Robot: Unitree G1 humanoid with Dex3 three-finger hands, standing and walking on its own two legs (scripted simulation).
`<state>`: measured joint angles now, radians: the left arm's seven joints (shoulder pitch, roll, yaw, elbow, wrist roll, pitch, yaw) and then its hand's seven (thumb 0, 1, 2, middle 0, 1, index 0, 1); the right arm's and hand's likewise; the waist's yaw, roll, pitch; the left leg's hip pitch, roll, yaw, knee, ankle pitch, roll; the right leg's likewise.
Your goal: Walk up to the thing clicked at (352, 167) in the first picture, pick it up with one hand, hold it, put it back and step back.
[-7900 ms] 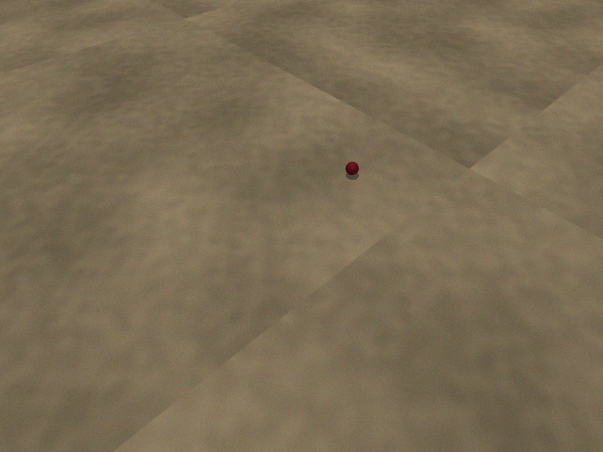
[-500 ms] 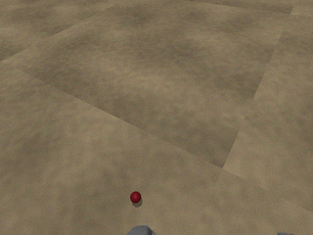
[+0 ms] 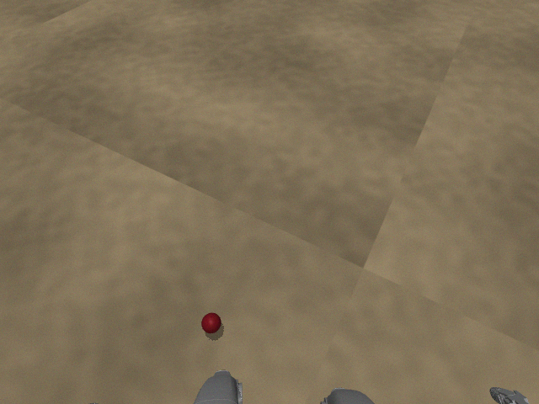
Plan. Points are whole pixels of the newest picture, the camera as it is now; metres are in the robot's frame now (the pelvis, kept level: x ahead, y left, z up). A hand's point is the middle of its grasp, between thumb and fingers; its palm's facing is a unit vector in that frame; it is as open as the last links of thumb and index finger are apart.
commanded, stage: walk up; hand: left
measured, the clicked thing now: (211, 322) +0.44 +0.25 -0.70
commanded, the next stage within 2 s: stand in 1.10 s
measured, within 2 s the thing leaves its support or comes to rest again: neither
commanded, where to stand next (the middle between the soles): +0.04 +0.00 m, yaw +2 degrees
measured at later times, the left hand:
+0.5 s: hand out of the picture +0.06 +0.26 -0.11, palm faces +0.04 -0.91 -0.41, open 7.4 cm
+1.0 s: hand out of the picture +0.10 +0.28 -0.11, palm faces +0.02 -0.92 -0.39, open 7.4 cm
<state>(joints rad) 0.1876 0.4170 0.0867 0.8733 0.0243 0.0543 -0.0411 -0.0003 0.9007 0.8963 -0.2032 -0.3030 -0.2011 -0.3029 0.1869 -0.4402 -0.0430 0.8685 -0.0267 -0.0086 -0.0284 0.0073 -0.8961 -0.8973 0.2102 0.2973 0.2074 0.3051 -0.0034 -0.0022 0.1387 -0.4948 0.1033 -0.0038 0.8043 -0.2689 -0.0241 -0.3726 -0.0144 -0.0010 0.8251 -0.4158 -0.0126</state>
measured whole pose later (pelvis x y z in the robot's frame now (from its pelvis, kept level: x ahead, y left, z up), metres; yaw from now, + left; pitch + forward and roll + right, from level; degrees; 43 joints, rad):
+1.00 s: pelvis +0.03 +0.01 +0.03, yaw +3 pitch -3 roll +0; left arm 0.14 0.39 -0.02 1.05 0.01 -0.05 0.01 0.00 0.90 0.90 -0.20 -0.30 -0.20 -0.30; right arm 0.10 -0.37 -0.02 1.03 -0.01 0.00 0.04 0.01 -0.90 -0.90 0.21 0.30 0.20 0.30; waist 0.01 0.01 0.05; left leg -0.21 0.00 0.04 0.55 -0.30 0.03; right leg -0.19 -0.03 0.00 0.53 -0.30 0.03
